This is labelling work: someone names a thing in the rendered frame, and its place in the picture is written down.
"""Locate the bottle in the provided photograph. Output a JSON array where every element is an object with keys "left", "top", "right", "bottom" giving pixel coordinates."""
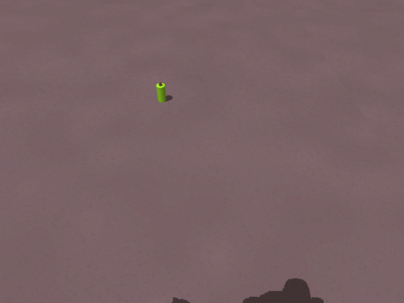
[{"left": 156, "top": 81, "right": 166, "bottom": 102}]

